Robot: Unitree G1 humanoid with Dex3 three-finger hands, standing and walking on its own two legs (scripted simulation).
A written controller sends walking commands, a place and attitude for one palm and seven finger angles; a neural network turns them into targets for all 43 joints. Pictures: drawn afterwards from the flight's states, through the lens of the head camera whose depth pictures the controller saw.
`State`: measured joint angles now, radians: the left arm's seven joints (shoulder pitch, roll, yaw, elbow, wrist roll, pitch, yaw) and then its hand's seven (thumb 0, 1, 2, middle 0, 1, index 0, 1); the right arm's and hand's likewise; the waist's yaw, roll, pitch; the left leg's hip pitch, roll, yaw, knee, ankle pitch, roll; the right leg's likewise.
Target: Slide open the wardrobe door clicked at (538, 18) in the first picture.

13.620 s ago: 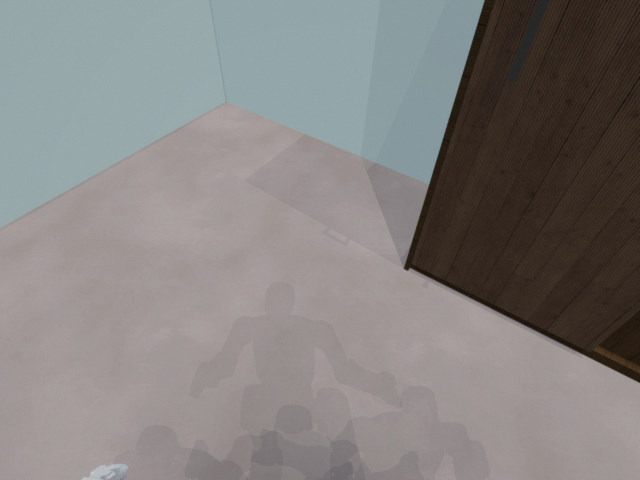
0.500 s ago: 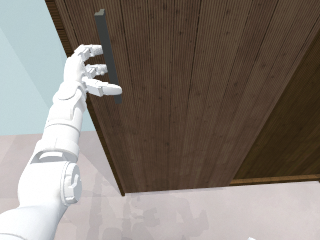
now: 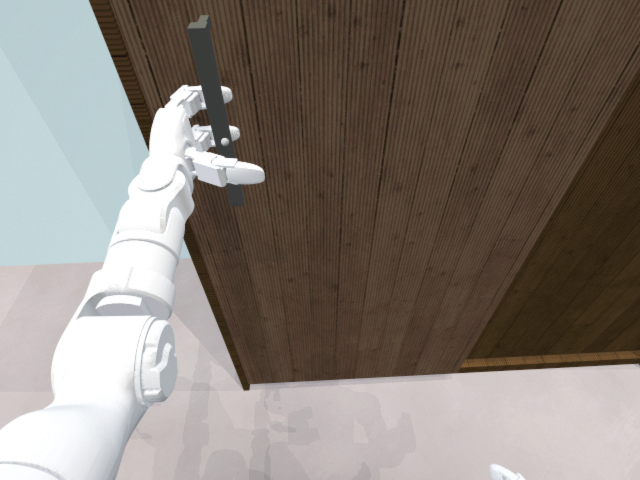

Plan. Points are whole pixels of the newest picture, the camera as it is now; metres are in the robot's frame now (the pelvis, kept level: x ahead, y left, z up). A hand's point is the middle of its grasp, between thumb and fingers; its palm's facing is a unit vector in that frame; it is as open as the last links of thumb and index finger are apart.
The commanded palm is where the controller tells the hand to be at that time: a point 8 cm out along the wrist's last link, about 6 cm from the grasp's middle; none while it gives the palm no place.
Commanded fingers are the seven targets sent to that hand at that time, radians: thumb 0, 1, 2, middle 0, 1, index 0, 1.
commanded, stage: slide the fingers in behind the handle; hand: left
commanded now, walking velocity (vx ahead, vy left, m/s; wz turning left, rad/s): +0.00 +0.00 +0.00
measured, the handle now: (222, 122) +0.52 +0.14 +0.20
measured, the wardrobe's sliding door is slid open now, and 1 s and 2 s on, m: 0.00 0.00 0.00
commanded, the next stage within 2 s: grip the handle and tug to test in 0.90 s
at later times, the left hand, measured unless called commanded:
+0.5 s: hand (237, 141) +0.46 +0.11 +0.21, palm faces +0.05 -1.00 +0.01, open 14.0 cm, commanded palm +0.43 +0.16 +0.20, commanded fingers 0.00 -0.50 0.30 -0.30 -1.20 -0.30 -1.20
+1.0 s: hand (235, 142) +0.46 +0.11 +0.21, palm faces +0.05 -1.00 +0.00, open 14.1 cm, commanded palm +0.43 +0.16 +0.20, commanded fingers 0.00 -0.45 0.32 -0.31 -1.21 -0.31 -1.21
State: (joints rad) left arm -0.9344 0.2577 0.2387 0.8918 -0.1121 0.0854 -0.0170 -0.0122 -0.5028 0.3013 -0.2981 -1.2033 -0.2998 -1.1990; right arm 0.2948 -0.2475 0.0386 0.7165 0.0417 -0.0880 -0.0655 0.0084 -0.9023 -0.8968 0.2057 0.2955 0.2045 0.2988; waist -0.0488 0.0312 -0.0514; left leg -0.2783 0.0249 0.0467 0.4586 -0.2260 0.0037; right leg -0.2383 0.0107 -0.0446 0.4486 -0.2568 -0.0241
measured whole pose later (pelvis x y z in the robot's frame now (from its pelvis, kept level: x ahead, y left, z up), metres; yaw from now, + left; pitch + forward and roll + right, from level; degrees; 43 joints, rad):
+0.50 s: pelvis +0.01 +0.00 +0.00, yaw +0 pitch +2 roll +0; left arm -0.90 0.20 0.20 0.81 -0.11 0.10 0.03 -0.01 -0.50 0.30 -0.28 -1.20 -0.29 -1.20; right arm 0.30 -0.24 0.03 0.72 0.04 -0.07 -0.05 0.01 -0.90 -0.90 0.21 0.30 0.20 0.30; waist -0.03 0.03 -0.06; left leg -0.25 0.03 0.05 0.45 -0.23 0.00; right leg -0.22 0.01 -0.04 0.44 -0.26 -0.03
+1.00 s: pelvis +0.00 +0.00 +0.00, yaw +1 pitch +2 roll +0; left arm -0.92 0.20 0.17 0.84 -0.12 0.11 0.04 -0.01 -0.50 0.30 -0.28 -1.20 -0.29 -1.20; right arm 0.29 -0.23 0.03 0.73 0.04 -0.07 -0.06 0.01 -0.90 -0.90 0.21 0.30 0.20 0.30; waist -0.03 0.03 -0.05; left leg -0.26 0.02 0.04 0.45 -0.22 0.01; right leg -0.21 0.01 -0.05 0.44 -0.26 -0.02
